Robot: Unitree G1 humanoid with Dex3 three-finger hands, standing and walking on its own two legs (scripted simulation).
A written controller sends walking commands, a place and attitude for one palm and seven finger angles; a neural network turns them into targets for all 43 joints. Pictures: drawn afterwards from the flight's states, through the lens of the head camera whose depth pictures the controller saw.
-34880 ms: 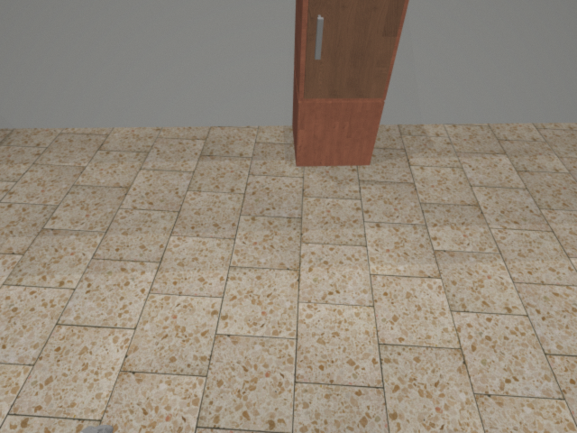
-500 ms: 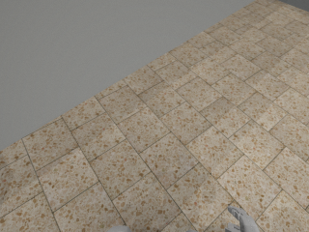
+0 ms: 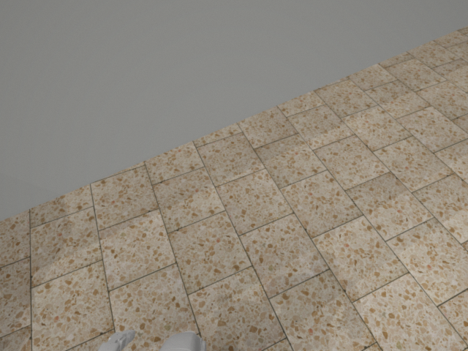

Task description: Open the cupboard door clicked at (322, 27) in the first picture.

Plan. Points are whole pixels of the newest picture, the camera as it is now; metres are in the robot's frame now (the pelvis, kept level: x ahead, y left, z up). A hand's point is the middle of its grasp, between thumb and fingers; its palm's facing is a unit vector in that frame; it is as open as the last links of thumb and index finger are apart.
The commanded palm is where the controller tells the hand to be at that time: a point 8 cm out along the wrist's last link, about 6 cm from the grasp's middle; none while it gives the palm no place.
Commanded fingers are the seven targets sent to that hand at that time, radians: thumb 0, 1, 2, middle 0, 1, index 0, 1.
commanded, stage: turn to face it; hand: left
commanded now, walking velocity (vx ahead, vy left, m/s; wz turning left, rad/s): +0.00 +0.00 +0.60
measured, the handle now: out of the picture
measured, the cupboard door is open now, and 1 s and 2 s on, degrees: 48 48 48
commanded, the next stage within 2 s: none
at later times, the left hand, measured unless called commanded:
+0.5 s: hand out of the picture +0.05 +0.20 -0.15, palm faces +0.30 -0.89 -0.33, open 7.4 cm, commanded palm none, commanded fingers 0.00 0.90 0.90 -0.20 -0.30 -0.20 -0.30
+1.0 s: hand out of the picture -0.04 +0.19 -0.17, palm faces +0.60 -0.75 -0.27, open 7.4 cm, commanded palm none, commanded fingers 0.00 0.90 0.90 -0.20 -0.30 -0.20 -0.30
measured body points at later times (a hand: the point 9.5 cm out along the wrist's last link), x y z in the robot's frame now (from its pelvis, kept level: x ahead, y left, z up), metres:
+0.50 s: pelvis +0.03 -0.04 -0.01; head +0.09 -0.05 +0.43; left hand +0.04 +0.25 -0.13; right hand +0.18 -0.26 -0.17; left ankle -0.03 +0.11 -0.70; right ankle +0.05 -0.14 -0.74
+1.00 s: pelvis +0.04 -0.03 +0.00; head +0.08 +0.02 +0.44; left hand -0.07 +0.23 -0.15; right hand +0.28 -0.17 -0.14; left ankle -0.02 +0.06 -0.74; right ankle +0.10 -0.16 -0.67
